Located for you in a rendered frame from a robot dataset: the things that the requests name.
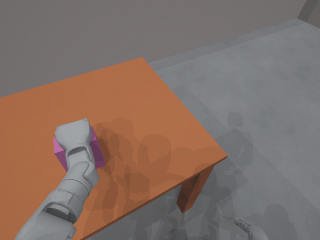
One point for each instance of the sponge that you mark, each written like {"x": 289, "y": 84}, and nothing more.
{"x": 94, "y": 144}

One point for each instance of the robot left upper arm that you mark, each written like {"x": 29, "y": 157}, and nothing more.
{"x": 46, "y": 226}

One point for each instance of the left robot hand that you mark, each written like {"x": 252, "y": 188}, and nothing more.
{"x": 70, "y": 134}

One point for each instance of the robot left forearm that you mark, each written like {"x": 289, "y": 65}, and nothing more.
{"x": 67, "y": 200}

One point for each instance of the right robot hand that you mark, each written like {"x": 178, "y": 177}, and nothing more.
{"x": 254, "y": 232}

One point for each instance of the table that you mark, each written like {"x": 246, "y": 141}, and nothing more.
{"x": 150, "y": 142}

